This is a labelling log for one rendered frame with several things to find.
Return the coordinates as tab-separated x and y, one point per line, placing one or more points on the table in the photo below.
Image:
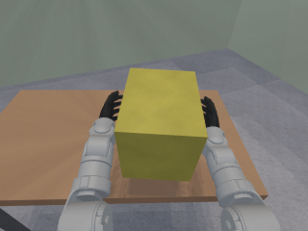
42	139

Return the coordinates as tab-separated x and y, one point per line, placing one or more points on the carton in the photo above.
160	131

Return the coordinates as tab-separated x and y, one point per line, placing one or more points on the left robot forearm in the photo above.
93	180

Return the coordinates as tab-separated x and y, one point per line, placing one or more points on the right robot hand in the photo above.
211	114

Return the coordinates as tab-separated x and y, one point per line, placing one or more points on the robot right upper arm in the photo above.
248	217

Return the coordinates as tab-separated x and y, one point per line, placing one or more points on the left robot hand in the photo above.
108	109

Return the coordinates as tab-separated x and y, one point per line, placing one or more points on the right robot forearm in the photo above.
231	184

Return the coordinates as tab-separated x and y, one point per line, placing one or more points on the robot left upper arm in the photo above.
96	215

